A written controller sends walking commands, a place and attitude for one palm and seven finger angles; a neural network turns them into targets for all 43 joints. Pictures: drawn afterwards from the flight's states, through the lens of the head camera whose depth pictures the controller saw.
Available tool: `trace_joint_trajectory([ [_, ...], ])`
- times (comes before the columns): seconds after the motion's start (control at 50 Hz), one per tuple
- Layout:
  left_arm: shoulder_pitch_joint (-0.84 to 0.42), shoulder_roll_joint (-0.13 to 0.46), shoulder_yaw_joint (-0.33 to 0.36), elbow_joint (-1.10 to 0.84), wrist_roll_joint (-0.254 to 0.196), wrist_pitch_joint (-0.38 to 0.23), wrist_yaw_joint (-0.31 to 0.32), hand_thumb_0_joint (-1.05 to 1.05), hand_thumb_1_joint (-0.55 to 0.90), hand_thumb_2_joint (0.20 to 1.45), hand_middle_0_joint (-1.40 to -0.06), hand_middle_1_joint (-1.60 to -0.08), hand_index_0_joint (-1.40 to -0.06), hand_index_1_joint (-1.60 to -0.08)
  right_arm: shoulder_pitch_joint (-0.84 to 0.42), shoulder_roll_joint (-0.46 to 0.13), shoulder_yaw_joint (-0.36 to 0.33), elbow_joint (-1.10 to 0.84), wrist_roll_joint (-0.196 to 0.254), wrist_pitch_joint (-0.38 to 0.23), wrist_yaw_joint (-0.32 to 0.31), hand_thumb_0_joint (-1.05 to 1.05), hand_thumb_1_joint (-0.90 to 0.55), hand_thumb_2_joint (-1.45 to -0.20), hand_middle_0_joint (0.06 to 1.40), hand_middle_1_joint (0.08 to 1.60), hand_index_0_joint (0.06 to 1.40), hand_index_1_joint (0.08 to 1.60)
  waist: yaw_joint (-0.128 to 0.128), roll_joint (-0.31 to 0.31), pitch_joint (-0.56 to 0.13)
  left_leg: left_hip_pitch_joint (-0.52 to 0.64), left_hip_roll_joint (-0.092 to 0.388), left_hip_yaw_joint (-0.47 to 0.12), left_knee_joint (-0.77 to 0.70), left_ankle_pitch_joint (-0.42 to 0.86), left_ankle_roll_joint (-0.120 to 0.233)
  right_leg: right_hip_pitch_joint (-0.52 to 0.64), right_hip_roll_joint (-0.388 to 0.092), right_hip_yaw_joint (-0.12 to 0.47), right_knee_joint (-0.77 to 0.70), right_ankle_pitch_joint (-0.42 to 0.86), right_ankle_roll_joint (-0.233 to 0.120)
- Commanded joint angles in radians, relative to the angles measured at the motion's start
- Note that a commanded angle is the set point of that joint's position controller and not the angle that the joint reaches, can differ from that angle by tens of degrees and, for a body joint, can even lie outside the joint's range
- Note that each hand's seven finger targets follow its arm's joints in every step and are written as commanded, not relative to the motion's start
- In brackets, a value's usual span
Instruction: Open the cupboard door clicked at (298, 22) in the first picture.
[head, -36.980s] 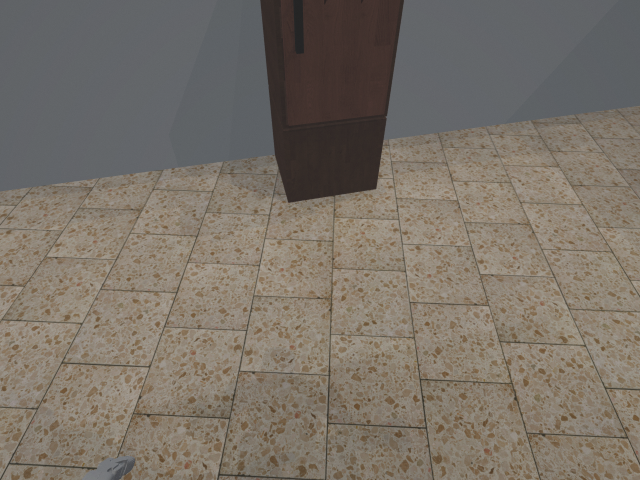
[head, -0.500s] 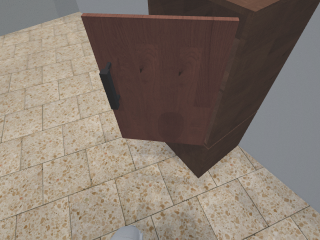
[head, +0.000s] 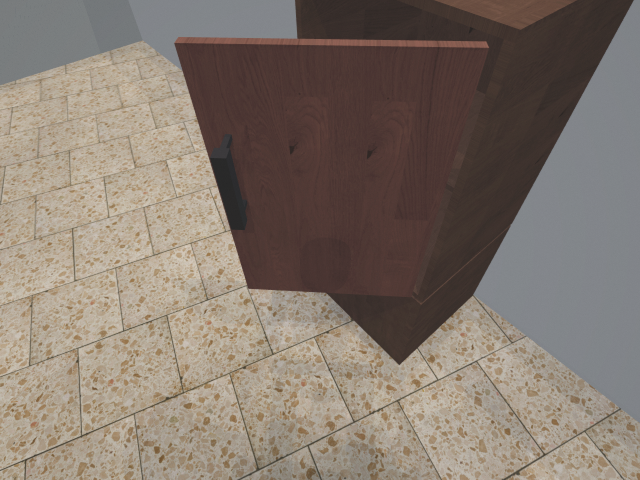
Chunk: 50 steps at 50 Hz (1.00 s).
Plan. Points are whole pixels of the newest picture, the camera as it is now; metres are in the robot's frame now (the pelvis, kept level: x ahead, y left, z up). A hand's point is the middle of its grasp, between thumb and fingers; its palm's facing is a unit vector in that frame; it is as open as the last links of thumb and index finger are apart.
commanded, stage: come to a stop and stand still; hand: left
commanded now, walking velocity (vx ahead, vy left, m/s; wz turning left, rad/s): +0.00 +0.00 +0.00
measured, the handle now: (233, 183) +0.55 +0.18 +0.04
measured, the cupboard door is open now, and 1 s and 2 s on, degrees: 45 45 45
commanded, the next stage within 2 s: look again from close up in 0.82 s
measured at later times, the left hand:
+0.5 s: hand out of the picture +0.04 +0.18 -0.16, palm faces +0.00 -0.98 -0.20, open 7.4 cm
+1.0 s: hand out of the picture +0.04 +0.20 -0.17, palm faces +0.01 -0.98 -0.21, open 7.4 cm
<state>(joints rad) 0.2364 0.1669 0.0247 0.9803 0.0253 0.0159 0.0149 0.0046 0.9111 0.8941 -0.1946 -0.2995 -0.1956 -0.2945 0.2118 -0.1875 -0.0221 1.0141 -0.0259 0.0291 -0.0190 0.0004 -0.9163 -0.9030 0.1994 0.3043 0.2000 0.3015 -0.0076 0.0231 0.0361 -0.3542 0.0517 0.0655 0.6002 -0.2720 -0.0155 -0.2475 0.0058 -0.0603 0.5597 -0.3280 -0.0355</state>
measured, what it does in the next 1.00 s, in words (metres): stands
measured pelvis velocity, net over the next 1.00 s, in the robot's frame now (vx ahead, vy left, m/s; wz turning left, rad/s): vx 0.03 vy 0.02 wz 0.01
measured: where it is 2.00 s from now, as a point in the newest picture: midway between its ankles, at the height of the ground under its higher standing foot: outside the picture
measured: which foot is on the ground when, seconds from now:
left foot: down 0.00-1.00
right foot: down 0.00-1.00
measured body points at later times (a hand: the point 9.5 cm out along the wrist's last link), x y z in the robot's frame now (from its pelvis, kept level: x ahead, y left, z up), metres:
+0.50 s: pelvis +0.01 +0.00 +0.01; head +0.03 +0.00 +0.46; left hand +0.04 +0.23 -0.15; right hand +0.03 -0.23 -0.15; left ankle +0.00 +0.10 -0.73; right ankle -0.02 -0.09 -0.73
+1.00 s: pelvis +0.03 +0.02 +0.01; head +0.04 +0.03 +0.46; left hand +0.05 +0.26 -0.15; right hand +0.07 -0.22 -0.14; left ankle +0.00 +0.10 -0.73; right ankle -0.02 -0.09 -0.73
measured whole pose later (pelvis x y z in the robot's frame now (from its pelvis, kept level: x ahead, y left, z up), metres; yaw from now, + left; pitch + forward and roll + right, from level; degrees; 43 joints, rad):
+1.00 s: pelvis +0.03 +0.02 +0.01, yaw +0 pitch +0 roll +0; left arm 0.25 0.21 -0.01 1.09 0.01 -0.01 0.03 0.01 0.91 0.89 -0.20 -0.30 -0.20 -0.29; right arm 0.19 -0.18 0.03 1.12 -0.02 -0.02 -0.02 0.00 -0.91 -0.90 0.20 0.30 0.20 0.30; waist 0.01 -0.03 0.01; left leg -0.17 -0.01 0.10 0.44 -0.28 0.04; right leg -0.14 0.00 -0.06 0.43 -0.30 -0.02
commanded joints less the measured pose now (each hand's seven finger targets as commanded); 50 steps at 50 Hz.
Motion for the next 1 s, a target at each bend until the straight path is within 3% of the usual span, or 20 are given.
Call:
trace_joint_trajectory([
  [0.0, 0.016, 0.143, 0.009, -0.079, 0.003, -0.046, 0.041, 0.0, 0.9, 0.9, -0.2, -0.3, -0.2, -0.3, 0.013, -0.056, -0.017, -0.104, -0.004, -0.018, 0.025, 0.0, -0.9, -0.9, 0.2, 0.3, 0.2, 0.3, -0.021, -0.079, -0.044, -0.013, 0.0, -0.003, 0.192, -0.088, 0.011, -0.014, -0.195, 0.212, -0.287, 0.15, -0.088],
  [0.02, 0.02, 0.162, 0.016, -0.082, 0.001, -0.048, 0.041, 0.0, 0.9, 0.9, -0.2, -0.3, -0.2, -0.3, 0.014, -0.052, -0.016, -0.11, 0.004, -0.02, 0.022, 0.0, -0.9, -0.9, 0.2, 0.3, 0.2, 0.3, -0.021, -0.13, -0.03, -0.029, -0.01, -0.008, 0.176, -0.099, 0.016, 0.024, -0.19, 0.188, -0.255, 0.225, -0.1],
  [0.06, 0.034, 0.142, 0.013, -0.073, 0.0, -0.053, 0.042, 0.0, 0.9, 0.9, -0.2, -0.3, -0.2, -0.3, 0.042, -0.048, -0.011, -0.107, 0.007, -0.026, 0.015, 0.0, -0.9, -0.9, 0.2, 0.3, 0.2, 0.3, -0.021, -0.155, -0.025, 0.016, -0.007, -0.007, 0.087, -0.104, 0.025, 0.016, -0.194, 0.169, -0.229, 0.283, -0.111],
  [0.1, 0.023, 0.137, 0.006, -0.068, -0.006, -0.054, 0.041, 0.0, 0.9, 0.9, -0.2, -0.3, -0.2, -0.3, 0.101, -0.035, -0.003, -0.072, 0.008, -0.036, 0.013, 0.0, -0.9, -0.9, 0.2, 0.3, 0.2, 0.3, -0.037, -0.111, -0.012, 0.121, -0.005, -0.01, -0.076, 0.004, 0.027, -0.016, -0.163, 0.126, -0.186, 0.247, -0.078],
  [0.12, 0.037, 0.123, 0.002, -0.058, -0.011, -0.052, 0.037, 0.0, 0.9, 0.9, -0.2, -0.3, -0.2, -0.3, 0.115, -0.053, 0.0, -0.062, 0.006, -0.043, 0.011, 0.0, -0.9, -0.9, 0.2, 0.3, 0.2, 0.3, -0.028, -0.049, -0.017, 0.149, 0.016, -0.054, -0.124, 0.085, 0.041, -0.024, -0.131, 0.12, -0.149, 0.211, -0.051],
  [0.14, 0.059, 0.106, -0.001, -0.052, -0.015, -0.05, 0.036, 0.0, 0.9, 0.9, -0.2, -0.3, -0.2, -0.3, 0.116, -0.075, 0.001, -0.057, 0.004, -0.052, 0.008, 0.0, -0.9, -0.9, 0.2, 0.3, 0.2, 0.3, -0.014, 0.013, -0.016, 0.148, 0.066, -0.105, -0.152, 0.169, 0.063, -0.026, -0.099, 0.108, -0.128, 0.19, -0.027],
  [0.16, 0.071, 0.098, -0.002, -0.048, -0.016, -0.048, 0.036, 0.0, 0.9, 0.9, -0.2, -0.3, -0.2, -0.3, 0.106, -0.085, 0.003, -0.052, 0.003, -0.052, 0.002, 0.0, -0.9, -0.9, 0.2, 0.3, 0.2, 0.3, 0.001, 0.017, 0.0, 0.114, 0.091, -0.118, -0.155, 0.174, 0.077, -0.005, -0.083, 0.103, -0.141, 0.173, -0.017],
  [0.2, 0.082, 0.11, -0.003, -0.024, -0.016, -0.048, 0.033, 0.0, 0.9, 0.9, -0.2, -0.3, -0.2, -0.3, 0.083, -0.071, 0.011, -0.032, 0.003, -0.058, -0.003, 0.0, -0.9, -0.9, 0.2, 0.3, 0.2, 0.3, 0.015, 0.091, -0.017, 0.096, 0.079, -0.119, -0.168, 0.23, 0.078, 0.06, -0.089, 0.093, -0.127, 0.23, -0.014],
  [0.26, 0.084, 0.121, -0.008, -0.011, -0.016, -0.049, 0.029, 0.0, 0.9, 0.9, -0.2, -0.3, -0.2, -0.3, 0.08, -0.073, 0.016, -0.028, 0.007, -0.054, -0.005, 0.0, -0.9, -0.9, 0.2, 0.3, 0.2, 0.3, 0.009, -0.027, -0.026, 0.099, 0.057, -0.09, -0.165, 0.128, 0.061, 0.077, -0.106, 0.121, -0.162, 0.214, -0.017],
  [0.3, 0.074, 0.119, -0.012, -0.004, -0.014, -0.051, 0.029, 0.0, 0.9, 0.9, -0.2, -0.3, -0.2, -0.3, 0.083, -0.068, 0.018, -0.014, 0.008, -0.055, -0.006, 0.0, -0.9, -0.9, 0.2, 0.3, 0.2, 0.3, 0.003, -0.054, -0.009, 0.113, 0.054, -0.082, -0.177, 0.123, 0.057, 0.067, -0.11, 0.126, -0.178, 0.23, -0.019],
  [0.38, 0.071, 0.127, -0.016, 0.007, -0.015, -0.047, 0.027, 0.0, 0.9, 0.9, -0.2, -0.3, -0.2, -0.3, 0.078, -0.08, 0.022, 0.008, 0.008, -0.055, -0.004, 0.0, -0.9, -0.9, 0.2, 0.3, 0.2, 0.3, 0.004, -0.045, 0.009, 0.119, 0.051, -0.081, -0.197, 0.096, 0.056, 0.051, -0.108, 0.131, -0.189, 0.167, -0.016],
  [0.6, 0.084, 0.144, -0.016, 0.047, -0.012, -0.051, 0.026, 0.0, 0.9, 0.9, -0.2, -0.3, -0.2, -0.3, 0.046, -0.098, 0.023, 0.044, 0.014, -0.065, -0.01, 0.0, -0.9, -0.9, 0.2, 0.3, 0.2, 0.3, 0.011, -0.031, -0.039, 0.175, 0.062, -0.081, -0.196, 0.225, 0.061, 0.099, -0.119, 0.121, -0.167, 0.341, -0.01],
  [0.76, 0.073, 0.152, -0.017, 0.065, -0.012, -0.046, 0.025, 0.0, 0.9, 0.9, -0.2, -0.3, -0.2, -0.3, 0.019, -0.118, 0.023, 0.059, 0.014, -0.064, -0.012, 0.0, -0.9, -0.9, 0.2, 0.3, 0.2, 0.3, 0.013, -0.022, -0.013, 0.181, 0.066, -0.089, -0.214, 0.231, 0.065, 0.087, -0.122, 0.119, -0.174, 0.32, -0.007],
  [0.98, 0.049, 0.173, -0.013, 0.07, -0.011, -0.043, 0.023, 0.0, 0.9, 0.9, -0.2, -0.3, -0.2, -0.3, 0.0, -0.141, 0.019, 0.07, 0.013, -0.069, -0.013, 0.0, -0.9, -0.9, 0.2, 0.3, 0.2, 0.3, 0.014, -0.019, -0.047, 0.214, 0.072, -0.097, -0.228, 0.299, 0.07, 0.109, -0.126, 0.107, -0.172, 0.328, -0.003],
])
